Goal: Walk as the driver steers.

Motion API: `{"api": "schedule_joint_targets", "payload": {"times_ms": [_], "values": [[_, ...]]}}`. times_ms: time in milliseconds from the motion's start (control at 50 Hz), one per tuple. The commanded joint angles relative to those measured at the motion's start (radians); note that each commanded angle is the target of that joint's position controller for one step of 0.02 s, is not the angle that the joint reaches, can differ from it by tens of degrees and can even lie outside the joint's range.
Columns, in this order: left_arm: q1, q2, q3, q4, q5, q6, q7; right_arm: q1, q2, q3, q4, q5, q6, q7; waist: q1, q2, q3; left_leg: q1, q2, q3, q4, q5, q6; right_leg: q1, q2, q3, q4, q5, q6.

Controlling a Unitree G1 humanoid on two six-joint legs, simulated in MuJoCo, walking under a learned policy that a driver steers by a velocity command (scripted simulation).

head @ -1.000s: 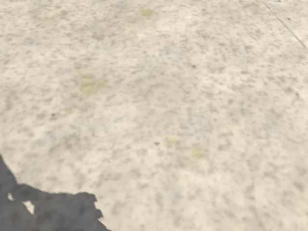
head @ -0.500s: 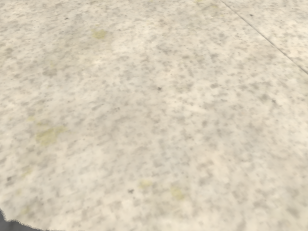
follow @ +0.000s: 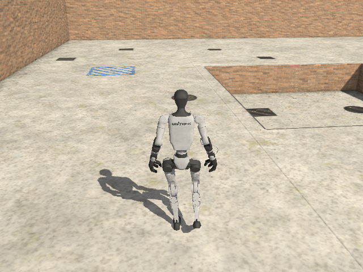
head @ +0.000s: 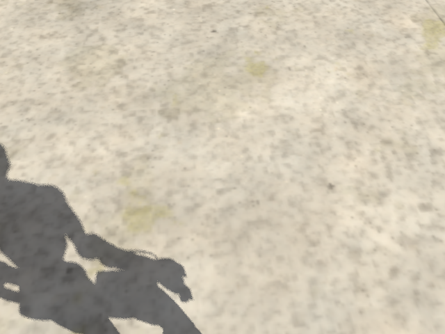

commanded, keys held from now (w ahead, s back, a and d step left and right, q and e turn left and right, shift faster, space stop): w+q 0.78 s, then q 0.06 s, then e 0.16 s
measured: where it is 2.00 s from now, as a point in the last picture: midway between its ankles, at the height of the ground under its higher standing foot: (196, 302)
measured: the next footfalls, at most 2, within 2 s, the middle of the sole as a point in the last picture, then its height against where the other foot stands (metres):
right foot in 0.36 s outside the picture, level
left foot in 0.88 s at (168, 302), level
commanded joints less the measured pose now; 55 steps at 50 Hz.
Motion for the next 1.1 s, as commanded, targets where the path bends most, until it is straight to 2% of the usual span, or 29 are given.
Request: {"api": "schedule_joint_targets", "payload": {"times_ms": [20,60,120,200,260,300,340,360,380,400,420,440,460,480,520,580,680,780,820,860,880,900,920,940,960,980,1000,1040,1100], "values": [[0.051,0.097,0.021,-0.066,0.023,0.022,-0.007,0.052,-0.106,-0.023,-0.038,0.01,-0.025,-0.009,0.024,0.011,-0.058,0.123,0.264,-0.327,-0.262,0.316,0.172,-0.146,-0.05,0.035,-0.074,0.03,0.035],[0.019,0.086,0.018,-0.085,0.021,0.038,-0.012,0.075,-0.136,-0.031,-0.033,0.009,-0.036,-0.006,0.023,0.025,-0.056,0.094,0.235,-0.297,-0.279,0.321,0.167,-0.157,-0.05,0.015,-0.158,0.078,0.056],[-0.115,0.087,0.016,-0.134,0.017,0.041,-0.014,0.129,-0.144,-0.034,-0.028,0.008,-0.035,-0.006,-0.022,0.052,-0.021,0.112,0.213,-0.307,-0.296,0.262,0.14,-0.223,-0.05,0.007,-0.323,0.198,0.078],[-0.246,0.087,0.008,-0.178,0.006,0.034,-0.021,0.198,-0.151,-0.039,-0.023,0.004,-0.03,-0.009,-0.083,0.074,-0.026,0.208,0.21,-0.337,-0.255,0.282,0.112,-0.241,-0.017,0.013,-0.504,0.309,0.076],[-0.303,0.099,0.005,-0.207,-0.001,0.021,-0.022,0.22,-0.161,-0.042,-0.028,-0.007,-0.028,-0.015,-0.101,0.081,-0.03,0.264,0.231,-0.375,-0.195,0.365,0.1,-0.211,0.016,0.019,-0.595,0.298,0.06],[-0.259,0.123,0.01,-0.206,-0.004,0.012,-0.02,0.185,-0.176,-0.046,-0.045,-0.011,-0.029,-0.023,-0.065,0.092,-0.036,0.253,0.246,-0.412,-0.151,0.385,0.069,-0.103,0.031,0.038,-0.667,0.25,0.038],[-0.095,0.161,0.027,-0.16,-0.005,0.0,-0.007,0.126,-0.194,-0.049,-0.064,-0.012,-0.035,-0.02,0.019,0.084,-0.089,0.188,0.218,-0.418,-0.017,0.475,0.029,0.142,0.073,0.024,-0.734,0.183,0.006],[0.034,0.197,0.041,-0.13,0.006,-0.014,0.005,0.119,-0.172,-0.042,-0.066,-0.003,-0.043,-0.011,0.085,0.016,-0.163,0.124,0.146,-0.363,0.18,0.439,0.003,0.333,0.023,0.065,-0.794,0.179,-0.025],[0.197,0.275,0.057,-0.128,0.028,-0.018,0.023,0.137,-0.083,-0.016,-0.097,0.005,-0.052,-0.007,0.133,-0.116,-0.326,0.011,0.078,-0.259,0.474,0.14,-0.019,0.553,-0.235,0.32,-0.833,-0.06,-0.072],[0.142,0.351,0.077,-0.13,0.029,0.0,0.024,0.254,-0.043,-0.007,-0.132,0.024,-0.048,-0.005,0.031,-0.365,-0.362,-0.279,-0.048,-0.163,0.663,-0.398,-0.042,0.67,-0.41,0.792,-0.99,-0.143,-0.179],[0.067,0.242,0.062,-0.146,0.015,0.011,0.018,0.228,-0.125,-0.015,-0.082,-0.008,-0.026,-0.016,0.015,-0.145,-0.222,-0.356,0.063,-0.172,0.753,-0.314,-0.034,0.546,-0.378,0.741,-0.983,-0.269,-0.179],[0.012,0.159,0.042,-0.157,0.006,0.012,0.014,0.159,-0.132,-0.018,-0.084,-0.015,-0.022,-0.005,0.017,-0.039,-0.118,-0.34,0.094,-0.16,0.733,-0.214,-0.039,0.424,-0.321,0.565,-0.991,-0.199,-0.157],[-0.014,0.128,0.032,-0.15,0.008,0.011,0.01,0.129,-0.112,-0.014,-0.089,-0.014,-0.018,0.004,0.004,-0.024,-0.071,-0.312,0.124,-0.148,0.697,-0.162,-0.051,0.349,-0.272,0.421,-1.009,-0.035,-0.138],[-0.003,0.119,0.029,-0.137,0.006,0.005,0.012,0.112,-0.102,-0.014,-0.093,-0.025,-0.009,0.013,0.0,-0.066,-0.051,-0.295,0.148,-0.137,0.669,-0.144,-0.061,0.311,-0.234,0.316,-1.02,0.079,-0.123],[0.027,0.118,0.03,-0.113,-0.004,-0.014,0.008,0.112,-0.086,-0.01,-0.097,-0.029,0.011,0.028,-0.01,-0.108,-0.053,-0.275,0.156,-0.117,0.666,-0.111,-0.076,0.286,-0.202,0.199,-1.035,0.242,-0.116],[0.059,0.13,0.038,-0.09,-0.013,-0.031,0.001,0.034,-0.071,-0.003,-0.131,-0.028,0.022,0.042,-0.01,-0.091,-0.047,-0.356,0.173,-0.108,0.649,-0.041,-0.091,0.316,-0.212,0.097,-1.062,0.37,-0.136],[0.093,0.13,0.043,-0.056,-0.01,-0.027,-0.001,-0.126,-0.04,0.015,-0.186,-0.025,0.018,0.058,0.014,-0.08,-0.005,-0.392,0.185,-0.052,0.427,0.119,-0.106,0.339,-0.18,-0.066,-1.079,0.451,-0.128],[0.149,0.165,0.053,-0.021,-0.011,-0.016,0.008,-0.256,-0.031,0.029,-0.235,-0.031,0.013,0.073,0.045,-0.076,0.027,-0.31,0.171,0.041,0.194,0.112,-0.056,0.41,-0.208,-0.154,-1.049,0.536,-0.105],[0.152,0.181,0.055,-0.009,-0.012,-0.001,0.016,-0.236,-0.033,0.026,-0.233,-0.041,0.01,0.065,0.027,-0.078,0.017,-0.242,0.119,0.086,0.136,0.035,-0.027,0.458,-0.207,-0.201,-0.925,0.867,-0.087],[0.164,0.201,0.057,0.004,-0.019,0.014,0.024,-0.078,-0.051,0.014,-0.186,-0.057,-0.005,0.048,-0.032,-0.09,-0.083,-0.042,0.04,0.086,0.063,0.009,0.014,0.452,-0.194,-0.213,-0.662,1.1,-0.071],[0.161,0.195,0.051,0.004,-0.028,0.015,0.024,0.073,-0.073,0.001,-0.135,-0.07,-0.02,0.035,-0.106,-0.051,-0.17,0.182,0.044,0.043,-0.045,0.164,0.041,0.348,-0.164,-0.229,-0.453,0.943,-0.043],[0.192,0.116,0.029,-0.033,-0.025,0.013,0.017,0.163,-0.154,-0.017,-0.112,-0.073,-0.029,0.017,-0.11,0.1,-0.298,0.477,0.298,-0.205,0.015,0.504,0.085,0.096,-0.102,-0.227,-0.161,0.281,-0.015],[0.285,0.068,0.012,-0.06,-0.057,0.026,0.014,0.146,-0.235,-0.033,-0.14,-0.025,-0.022,0.007,-0.068,0.257,-0.503,0.688,0.619,-0.62,-0.006,0.949,0.27,-0.128,0.053,-0.127,0.163,-0.312,0.018],[0.203,0.134,0.031,-0.031,-0.039,0.04,0.023,0.17,-0.177,-0.026,-0.134,0.006,-0.013,-0.012,-0.111,0.049,-0.49,0.596,0.548,-0.452,-0.004,1.072,0.245,-0.109,0.022,0.031,0.16,-0.199,0.015],[0.148,0.085,0.016,-0.039,-0.057,0.038,0.019,0.091,-0.122,-0.005,-0.12,0.004,-0.02,-0.021,-0.081,0.084,-0.337,0.465,0.516,-0.323,-0.045,1.033,0.221,-0.132,0.009,0.063,0.111,-0.163,0.012],[0.135,0.081,0.013,-0.024,-0.045,0.04,0.018,0.039,-0.06,0.016,-0.108,0.002,-0.022,-0.025,-0.04,0.034,-0.202,0.318,0.459,-0.24,-0.103,0.905,0.152,-0.114,-0.02,0.063,0.001,-0.132,0.011],[0.138,0.09,0.019,-0.01,-0.024,0.054,0.015,-0.001,-0.033,0.029,-0.1,0.004,-0.026,-0.031,-0.008,0.044,-0.136,0.223,0.414,-0.187,-0.144,0.822,0.105,-0.07,-0.032,0.067,-0.075,-0.101,0.013],[0.216,0.079,0.026,0.035,-0.006,0.085,0.006,-0.037,-0.023,0.04,-0.095,-0.006,-0.035,-0.032,0.034,0.064,-0.134,0.102,0.379,-0.09,-0.187,0.835,0.071,0.063,0.0,0.047,-0.119,-0.032,0.022],[0.208,0.065,0.036,0.035,-0.013,0.101,0.001,-0.055,-0.06,0.03,-0.086,-0.01,-0.049,-0.031,0.055,0.084,-0.143,0.088,0.366,-0.014,-0.209,0.784,0.074,0.05,0.02,0.02,-0.147,0.029,0.028]]}}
